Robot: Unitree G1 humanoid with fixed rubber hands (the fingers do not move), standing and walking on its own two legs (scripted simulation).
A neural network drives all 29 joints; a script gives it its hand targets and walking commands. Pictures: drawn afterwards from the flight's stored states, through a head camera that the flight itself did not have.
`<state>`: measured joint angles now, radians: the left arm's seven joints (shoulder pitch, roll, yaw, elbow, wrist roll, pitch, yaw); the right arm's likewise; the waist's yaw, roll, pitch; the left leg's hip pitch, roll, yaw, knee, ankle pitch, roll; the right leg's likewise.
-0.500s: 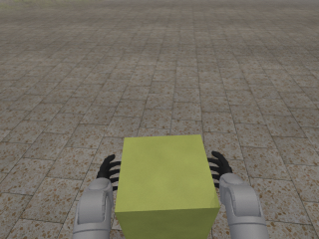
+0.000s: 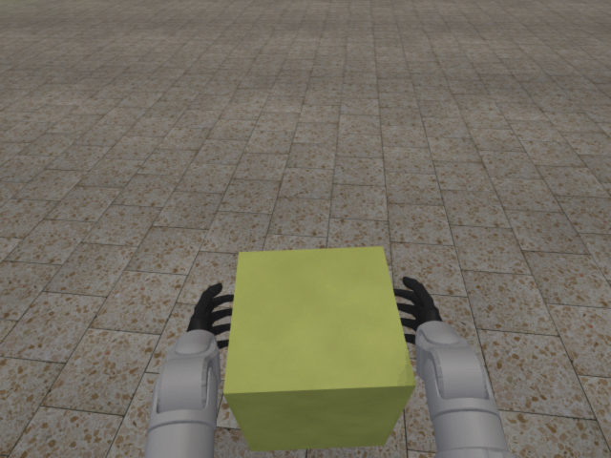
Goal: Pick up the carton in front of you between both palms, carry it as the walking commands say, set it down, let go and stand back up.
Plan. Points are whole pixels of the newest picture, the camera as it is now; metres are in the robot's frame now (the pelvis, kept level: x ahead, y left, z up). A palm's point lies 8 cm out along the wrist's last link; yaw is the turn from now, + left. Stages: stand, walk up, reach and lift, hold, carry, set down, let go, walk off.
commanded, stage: carry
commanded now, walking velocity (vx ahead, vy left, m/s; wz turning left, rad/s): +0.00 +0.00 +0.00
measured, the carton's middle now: (314, 352) +0.31 +0.00 -0.04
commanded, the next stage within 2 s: hold in 0.16 s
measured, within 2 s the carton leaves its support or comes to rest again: neither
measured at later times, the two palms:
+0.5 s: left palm (193, 351) +0.27 +0.15 +0.05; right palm (428, 338) +0.27 -0.14 +0.05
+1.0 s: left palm (190, 343) +0.27 +0.16 +0.06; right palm (422, 325) +0.29 -0.14 +0.06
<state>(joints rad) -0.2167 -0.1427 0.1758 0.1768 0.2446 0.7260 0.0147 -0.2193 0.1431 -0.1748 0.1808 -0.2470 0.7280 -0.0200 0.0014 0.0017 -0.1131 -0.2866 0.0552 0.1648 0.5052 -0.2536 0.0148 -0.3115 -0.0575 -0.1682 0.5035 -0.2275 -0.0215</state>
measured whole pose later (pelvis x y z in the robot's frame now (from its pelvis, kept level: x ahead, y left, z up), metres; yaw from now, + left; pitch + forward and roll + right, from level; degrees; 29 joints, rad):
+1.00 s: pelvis -0.02 +0.00 +0.00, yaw +2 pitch -9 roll +0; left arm -0.37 -0.18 0.34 0.38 0.35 0.69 -0.02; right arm -0.37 0.18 -0.33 0.37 -0.35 0.70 0.01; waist 0.00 0.01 0.03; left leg -0.07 -0.03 -0.04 0.45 -0.22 0.01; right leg -0.07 0.03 0.03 0.44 -0.20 -0.02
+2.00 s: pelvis -0.06 -0.01 -0.19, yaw +3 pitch +43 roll +1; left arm -0.89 -0.08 0.49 0.62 0.25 0.25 0.04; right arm -0.89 0.06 -0.49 0.62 -0.26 0.26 -0.02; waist -0.01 0.01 -0.17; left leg -1.72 -0.10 -0.06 1.44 -0.47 -0.03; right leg -1.73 0.09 0.06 1.44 -0.45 0.01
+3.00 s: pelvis -0.08 -0.01 -0.38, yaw +4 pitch +41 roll +1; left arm -1.37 0.17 0.29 0.87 0.01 0.22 0.16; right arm -1.37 -0.21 -0.32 0.87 -0.02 0.23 -0.11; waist -0.03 0.01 0.26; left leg -2.23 -0.15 -0.03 2.16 -0.65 -0.06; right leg -2.24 0.11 0.03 2.16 -0.63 0.03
